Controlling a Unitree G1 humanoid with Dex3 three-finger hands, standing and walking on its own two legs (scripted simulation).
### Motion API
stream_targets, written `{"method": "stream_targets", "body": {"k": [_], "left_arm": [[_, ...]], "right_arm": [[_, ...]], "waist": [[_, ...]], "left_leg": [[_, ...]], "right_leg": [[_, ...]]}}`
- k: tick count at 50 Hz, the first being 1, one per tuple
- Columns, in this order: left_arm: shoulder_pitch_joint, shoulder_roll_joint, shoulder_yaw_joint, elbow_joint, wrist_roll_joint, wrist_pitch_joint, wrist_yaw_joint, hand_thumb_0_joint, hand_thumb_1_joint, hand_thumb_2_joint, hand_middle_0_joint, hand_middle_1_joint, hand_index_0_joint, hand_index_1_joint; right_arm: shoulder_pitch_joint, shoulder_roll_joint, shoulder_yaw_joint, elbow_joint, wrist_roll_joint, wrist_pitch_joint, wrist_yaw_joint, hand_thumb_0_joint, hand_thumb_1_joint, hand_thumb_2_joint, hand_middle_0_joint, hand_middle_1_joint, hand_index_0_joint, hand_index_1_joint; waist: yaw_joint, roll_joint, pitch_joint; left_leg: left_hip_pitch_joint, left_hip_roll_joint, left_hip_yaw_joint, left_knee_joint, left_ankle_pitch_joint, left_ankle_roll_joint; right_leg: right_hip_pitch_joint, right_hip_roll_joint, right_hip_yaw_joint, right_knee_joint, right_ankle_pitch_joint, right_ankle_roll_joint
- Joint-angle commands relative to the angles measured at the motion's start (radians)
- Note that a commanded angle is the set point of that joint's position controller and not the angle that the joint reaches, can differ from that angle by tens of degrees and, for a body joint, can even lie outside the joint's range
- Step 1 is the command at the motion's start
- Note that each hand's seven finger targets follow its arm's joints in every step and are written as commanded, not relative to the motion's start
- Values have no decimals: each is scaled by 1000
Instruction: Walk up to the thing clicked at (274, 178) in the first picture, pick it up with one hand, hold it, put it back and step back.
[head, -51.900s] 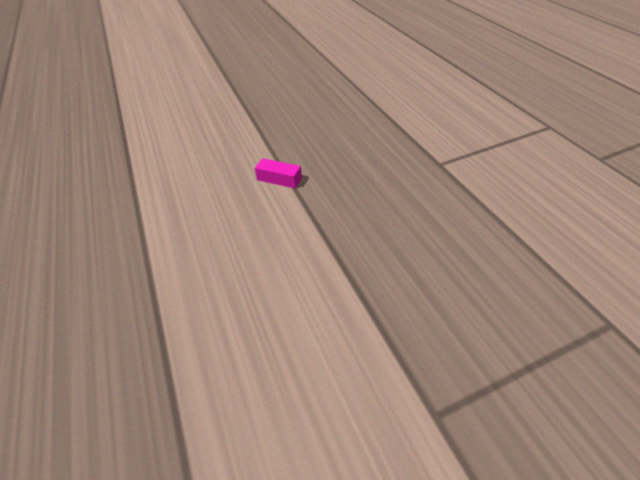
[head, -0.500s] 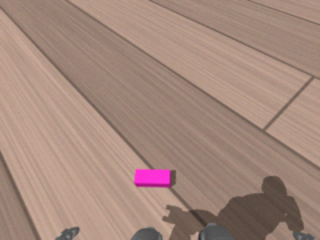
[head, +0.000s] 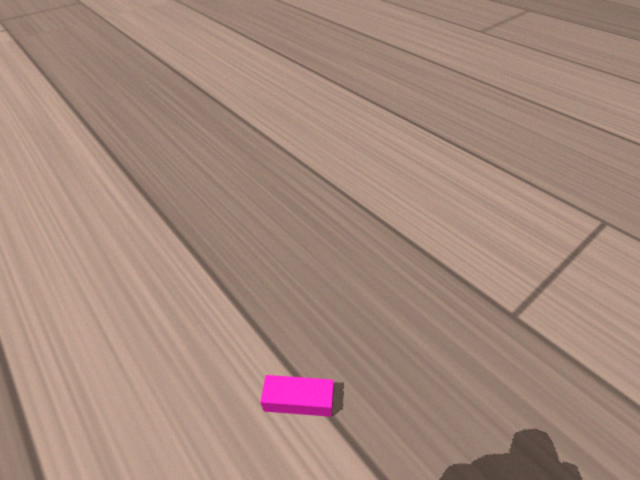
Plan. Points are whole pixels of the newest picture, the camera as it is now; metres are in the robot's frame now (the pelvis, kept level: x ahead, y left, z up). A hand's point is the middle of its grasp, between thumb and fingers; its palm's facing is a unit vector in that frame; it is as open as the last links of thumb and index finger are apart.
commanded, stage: walk up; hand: left
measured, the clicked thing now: (298, 395) +0.52 +0.14 -0.73
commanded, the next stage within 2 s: stand in 0.84 s
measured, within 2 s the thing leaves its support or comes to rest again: neither
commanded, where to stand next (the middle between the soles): +0.11 -0.07 m, yaw -4 degrees
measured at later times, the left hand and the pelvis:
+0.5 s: hand out of the picture +0.14 +0.25 -0.14, palm faces -0.02 -0.94 -0.35, open 7.4 cm; pelvis +0.03 +0.00 +0.01, yaw -1 degrees
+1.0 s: hand out of the picture +0.14 +0.24 -0.14, palm faces -0.05 -0.94 -0.34, open 7.4 cm; pelvis +0.03 +0.00 +0.01, yaw -1 degrees
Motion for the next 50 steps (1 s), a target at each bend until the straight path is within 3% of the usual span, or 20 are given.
{"method": "stream_targets", "body": {"k": [1,3,6,11,18,20,32,36,40,41,42,44,50], "left_arm": [[-63,205,47,-52,6,-44,8,0,900,900,-200,-300,-200,-300],[-60,215,45,-42,8,-53,11,0,900,900,-200,-300,-200,-300],[-91,221,41,-28,8,-57,14,0,900,900,-200,-300,-200,-300],[-91,202,39,-15,6,-62,20,0,900,900,-200,-300,-200,-300],[-105,180,38,-6,0,-57,27,0,900,900,-200,-300,-200,-300],[-105,178,38,-6,-3,-54,29,0,900,900,-200,-300,-200,-300],[-155,173,34,-13,2,-40,29,0,900,900,-200,-300,-200,-300],[-170,172,36,-18,4,-39,28,0,900,900,-200,-300,-200,-300],[-157,171,36,-14,6,-37,28,0,900,900,-200,-300,-200,-300],[-164,173,36,-19,7,-39,28,0,900,900,-200,-300,-200,-300],[-152,183,32,-14,3,-39,28,0,900,900,-200,-300,-200,-300],[-156,178,34,-16,1,-38,29,0,900,900,-200,-300,-200,-300],[-137,179,29,-9,1,-34,29,0,900,900,-200,-300,-200,-300]], "right_arm": [[-69,-225,-41,-58,4,-20,-12,0,-900,-900,200,300,200,300],[-66,-219,-41,-49,9,-23,-11,0,-900,-900,200,300,200,300],[-41,-209,-42,-28,14,-20,-10,0,-900,-900,200,300,200,300],[-46,-211,-45,-9,16,-20,-10,0,-900,-900,200,300,200,300],[-77,-216,-46,5,15,-23,-18,0,-900,-900,200,300,200,300],[-81,-219,-47,10,16,-24,-20,0,-900,-900,200,300,200,300],[-106,-213,-52,13,13,-18,-19,0,-900,-900,200,300,200,300],[-88,-212,-53,13,14,-19,-19,0,-900,-900,200,300,200,300],[-94,-213,-55,6,15,-17,-19,0,-900,-900,200,300,200,300],[-86,-214,-55,7,15,-16,-19,0,-900,-900,200,300,200,300],[-105,-193,-45,8,21,-14,-19,0,-900,-900,200,300,200,300],[-109,-201,-46,6,23,-13,-21,0,-900,-900,200,300,200,300],[-102,-201,-45,18,17,-10,-18,0,-900,-900,200,300,200,300]], "waist": [[5,61,-2],[-7,17,-29],[-27,-30,-30],[-22,-59,-121],[-16,-21,-162],[-13,-1,-159],[-17,40,-88],[-26,33,-110],[-22,20,-117],[-27,8,-123],[-17,-1,-129],[-19,9,-133],[-19,17,-105]], "left_leg": [[-194,104,-123,-243,-179,64],[-112,76,-81,-185,-48,53],[-30,59,-56,-172,19,47],[29,72,-43,-179,141,43],[41,104,-46,-213,334,36],[58,108,-41,-215,373,35],[17,113,-33,-278,268,37],[49,111,-20,-267,327,33],[50,110,-16,-258,270,39],[52,106,-13,-256,274,37],[30,114,-62,-270,330,21],[37,115,-55,-276,347,14],[50,109,-57,-301,236,15]], "right_leg": [[119,-60,94,-122,-123,-53],[89,-100,142,-169,-51,-61],[28,-126,183,-212,-60,-58],[119,-126,155,-190,127,-52],[202,-113,96,-123,354,-48],[199,-113,87,-113,379,-51],[204,-90,77,-126,281,-38],[206,-88,74,-121,305,-43],[209,-83,74,-123,284,-39],[213,-89,85,-123,301,-43],[238,-99,94,-141,345,-41],[252,-103,98,-141,369,-39],[217,-98,102,-192,229,-31]]}}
